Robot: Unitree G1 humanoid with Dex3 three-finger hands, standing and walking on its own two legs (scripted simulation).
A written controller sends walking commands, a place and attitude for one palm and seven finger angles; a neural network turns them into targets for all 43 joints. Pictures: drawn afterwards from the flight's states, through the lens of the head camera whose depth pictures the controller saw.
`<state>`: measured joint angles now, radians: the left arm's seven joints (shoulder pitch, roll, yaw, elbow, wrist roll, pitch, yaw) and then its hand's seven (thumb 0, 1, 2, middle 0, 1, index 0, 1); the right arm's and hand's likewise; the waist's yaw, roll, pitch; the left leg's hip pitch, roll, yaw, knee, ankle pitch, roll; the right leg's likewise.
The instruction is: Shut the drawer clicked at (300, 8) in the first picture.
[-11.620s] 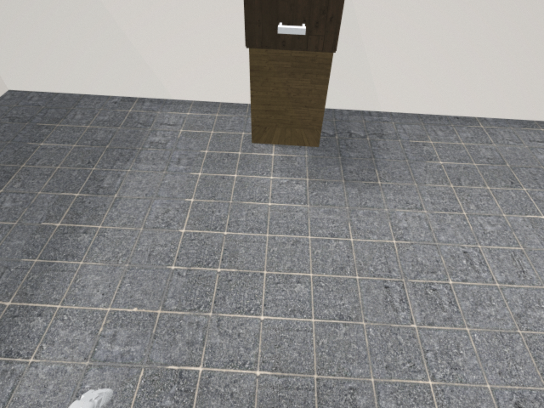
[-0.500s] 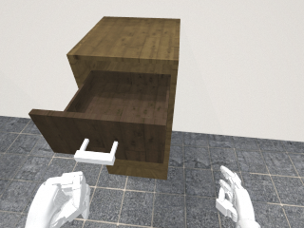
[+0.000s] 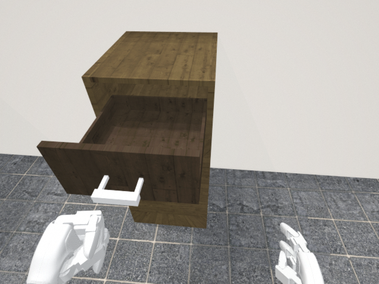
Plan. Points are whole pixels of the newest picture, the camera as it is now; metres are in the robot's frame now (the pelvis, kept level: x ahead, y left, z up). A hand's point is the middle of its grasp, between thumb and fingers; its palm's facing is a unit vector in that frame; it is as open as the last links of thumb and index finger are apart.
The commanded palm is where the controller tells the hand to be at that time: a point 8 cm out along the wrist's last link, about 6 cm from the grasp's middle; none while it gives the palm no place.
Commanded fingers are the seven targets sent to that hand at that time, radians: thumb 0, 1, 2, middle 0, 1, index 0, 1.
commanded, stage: raise the hand and make a fist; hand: left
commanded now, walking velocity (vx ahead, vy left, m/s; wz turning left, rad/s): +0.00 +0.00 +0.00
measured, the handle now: (119, 189) +0.31 +0.20 +0.04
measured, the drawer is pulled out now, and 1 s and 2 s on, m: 0.29 0.29 0.28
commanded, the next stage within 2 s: bring the fist close to the handle in 0.12 s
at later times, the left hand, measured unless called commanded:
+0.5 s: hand (105, 238) +0.17 +0.16 +0.10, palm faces +0.04 -1.00 -0.07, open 3.3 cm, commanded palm +0.13 +0.21 +0.12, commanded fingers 0.00 0.90 0.90 -1.40 -1.60 -1.40 -1.60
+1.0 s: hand (122, 234) +0.20 +0.15 +0.06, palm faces -0.02 -1.00 -0.04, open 3.3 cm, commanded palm +0.17 +0.21 +0.07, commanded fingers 0.00 0.90 0.90 -1.40 -1.60 -1.40 -1.60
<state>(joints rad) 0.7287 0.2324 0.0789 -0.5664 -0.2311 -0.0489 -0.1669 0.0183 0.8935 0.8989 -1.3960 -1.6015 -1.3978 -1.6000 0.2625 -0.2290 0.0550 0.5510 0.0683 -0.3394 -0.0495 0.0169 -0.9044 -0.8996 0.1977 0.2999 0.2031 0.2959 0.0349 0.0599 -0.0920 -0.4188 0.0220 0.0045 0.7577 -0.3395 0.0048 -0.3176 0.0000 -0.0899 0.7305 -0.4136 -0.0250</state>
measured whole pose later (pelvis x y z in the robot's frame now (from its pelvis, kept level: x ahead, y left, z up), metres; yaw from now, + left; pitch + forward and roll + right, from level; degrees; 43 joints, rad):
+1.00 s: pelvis +0.01 +0.00 -0.02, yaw +0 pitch +7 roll -1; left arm 0.55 0.18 0.07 -0.23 -0.22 -0.28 -0.20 0.02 0.90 0.90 -1.39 -1.60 -1.40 -1.60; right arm 0.24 -0.23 0.02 0.58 0.03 -0.27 -0.04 0.02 -0.91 -0.90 0.20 0.30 0.20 0.30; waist 0.00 0.05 -0.08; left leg -0.60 0.02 0.00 0.87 -0.39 0.00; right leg -0.50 -0.01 -0.09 0.86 -0.48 -0.03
